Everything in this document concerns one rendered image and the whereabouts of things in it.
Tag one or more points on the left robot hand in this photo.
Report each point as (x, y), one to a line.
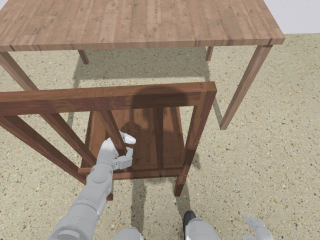
(108, 153)

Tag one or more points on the right robot hand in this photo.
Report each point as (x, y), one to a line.
(259, 229)

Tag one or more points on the chair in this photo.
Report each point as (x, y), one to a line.
(149, 113)

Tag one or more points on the left robot forearm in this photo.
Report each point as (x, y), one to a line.
(83, 215)

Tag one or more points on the robot right foot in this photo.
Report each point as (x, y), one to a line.
(189, 215)

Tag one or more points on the table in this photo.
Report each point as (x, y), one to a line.
(57, 25)

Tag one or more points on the robot left thigh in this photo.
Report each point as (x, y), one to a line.
(128, 234)

